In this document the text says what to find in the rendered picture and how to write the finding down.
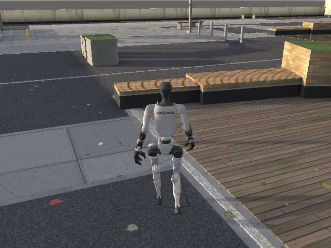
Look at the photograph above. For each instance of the right robot hand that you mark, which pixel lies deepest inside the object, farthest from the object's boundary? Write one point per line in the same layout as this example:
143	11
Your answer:
187	144

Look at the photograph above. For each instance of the robot right shin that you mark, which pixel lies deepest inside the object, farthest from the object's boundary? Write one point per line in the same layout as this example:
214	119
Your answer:
177	191

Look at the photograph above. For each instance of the robot left upper arm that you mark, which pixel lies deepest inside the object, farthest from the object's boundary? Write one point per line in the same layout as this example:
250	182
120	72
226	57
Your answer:
146	118

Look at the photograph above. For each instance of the robot right forearm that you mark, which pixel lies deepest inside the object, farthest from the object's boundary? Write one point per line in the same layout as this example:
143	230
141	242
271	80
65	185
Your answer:
189	135

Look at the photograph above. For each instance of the robot left forearm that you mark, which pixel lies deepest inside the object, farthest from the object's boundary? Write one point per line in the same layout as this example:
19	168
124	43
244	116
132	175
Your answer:
140	141

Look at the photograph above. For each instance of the robot right upper arm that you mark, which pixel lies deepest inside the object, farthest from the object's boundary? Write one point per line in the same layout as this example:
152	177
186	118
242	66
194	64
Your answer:
184	117

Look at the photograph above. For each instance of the robot left foot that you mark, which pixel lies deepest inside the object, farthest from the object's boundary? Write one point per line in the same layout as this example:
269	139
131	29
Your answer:
159	200

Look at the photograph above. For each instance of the left robot hand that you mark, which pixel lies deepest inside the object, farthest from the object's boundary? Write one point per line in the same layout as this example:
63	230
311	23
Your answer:
137	158

